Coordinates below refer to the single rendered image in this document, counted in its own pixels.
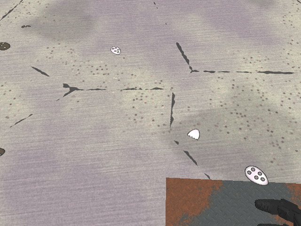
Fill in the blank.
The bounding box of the robot right hand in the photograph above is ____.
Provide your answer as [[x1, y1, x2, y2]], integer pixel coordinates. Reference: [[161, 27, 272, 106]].
[[255, 199, 301, 226]]

